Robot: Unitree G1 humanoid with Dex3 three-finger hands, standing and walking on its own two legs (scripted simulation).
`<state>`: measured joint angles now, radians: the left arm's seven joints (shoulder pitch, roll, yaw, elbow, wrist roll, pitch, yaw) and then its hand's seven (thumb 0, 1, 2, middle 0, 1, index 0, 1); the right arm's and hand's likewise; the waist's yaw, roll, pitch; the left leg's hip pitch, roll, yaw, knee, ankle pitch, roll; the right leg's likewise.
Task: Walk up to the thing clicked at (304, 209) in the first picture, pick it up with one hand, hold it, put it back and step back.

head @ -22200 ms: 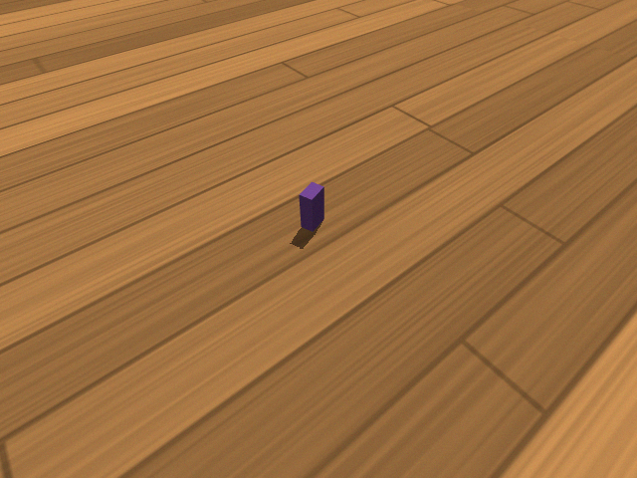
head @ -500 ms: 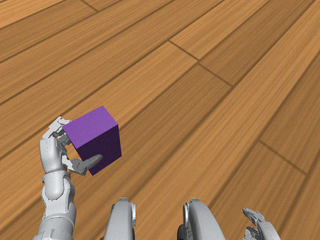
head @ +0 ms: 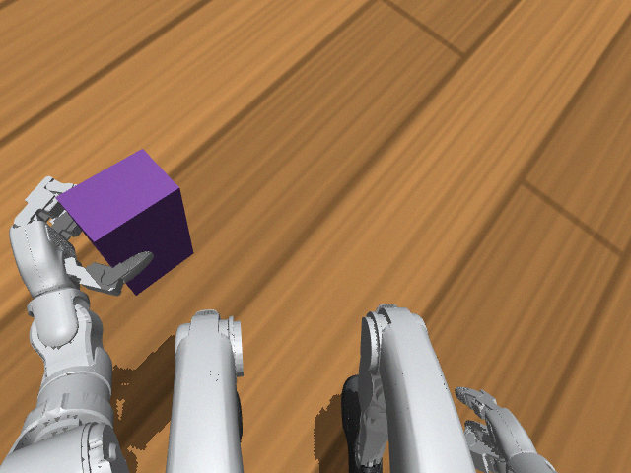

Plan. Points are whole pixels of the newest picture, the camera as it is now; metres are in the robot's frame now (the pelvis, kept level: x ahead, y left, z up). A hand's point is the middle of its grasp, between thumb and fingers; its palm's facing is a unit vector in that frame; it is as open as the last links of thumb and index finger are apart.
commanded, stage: crouch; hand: left
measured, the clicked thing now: (139, 231) +0.41 +0.23 -0.07
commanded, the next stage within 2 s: lower in 0.84 s
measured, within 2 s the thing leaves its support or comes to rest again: neither
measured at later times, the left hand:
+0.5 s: hand (120, 253) +0.41 +0.28 -0.16, palm faces +0.34 -0.94 -0.05, open 10.4 cm
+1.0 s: hand (131, 260) +0.41 +0.28 -0.21, palm faces +0.32 -0.95 -0.05, open 10.4 cm
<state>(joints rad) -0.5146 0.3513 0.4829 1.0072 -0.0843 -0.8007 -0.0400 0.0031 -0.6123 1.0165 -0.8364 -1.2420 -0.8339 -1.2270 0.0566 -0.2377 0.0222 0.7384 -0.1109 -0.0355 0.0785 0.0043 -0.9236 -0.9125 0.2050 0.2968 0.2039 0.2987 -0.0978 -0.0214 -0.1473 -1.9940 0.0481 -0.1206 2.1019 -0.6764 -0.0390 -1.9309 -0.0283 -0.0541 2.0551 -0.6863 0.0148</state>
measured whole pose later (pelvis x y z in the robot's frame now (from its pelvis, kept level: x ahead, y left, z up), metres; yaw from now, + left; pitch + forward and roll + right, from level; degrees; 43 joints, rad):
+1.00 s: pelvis -0.01 +0.01 -0.12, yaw -5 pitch +24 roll -9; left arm -0.55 0.51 0.58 1.08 -0.08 -0.83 -0.11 0.00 -0.61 1.02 -0.83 -1.25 -0.83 -1.24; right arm 0.00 -0.30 0.15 0.72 -0.19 0.02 0.11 0.00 -0.92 -0.91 0.21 0.30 0.21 0.30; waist -0.15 -0.08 0.05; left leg -2.27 0.02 -0.23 2.51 -0.68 -0.05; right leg -2.17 0.00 -0.09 2.41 -0.67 0.04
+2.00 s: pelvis -0.02 +0.02 -0.14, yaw -10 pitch +15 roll -15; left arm -0.58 0.74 0.61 1.32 -0.05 -1.00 0.03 0.00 -0.57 0.99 -0.82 -1.24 -0.81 -1.22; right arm -0.12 -0.34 0.39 0.63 -0.32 0.02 0.15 0.00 -0.90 -0.90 0.21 0.30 0.21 0.30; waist -0.22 -0.22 0.24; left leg -2.24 0.01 -0.35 2.63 -0.70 -0.03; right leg -2.09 0.05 -0.18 2.42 -0.64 0.07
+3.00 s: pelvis -0.02 +0.03 -0.14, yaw -11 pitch +14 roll -17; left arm -0.60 0.78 0.62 1.31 -0.07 -1.06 0.05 -0.01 -0.50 0.17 -0.15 -0.15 -0.15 -0.15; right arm -0.15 -0.34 0.44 0.59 -0.33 0.03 0.15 0.00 -0.89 -0.90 0.21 0.30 0.21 0.30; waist -0.20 -0.25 0.26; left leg -2.22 0.02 -0.38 2.65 -0.71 -0.02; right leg -2.06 0.07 -0.21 2.40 -0.63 0.07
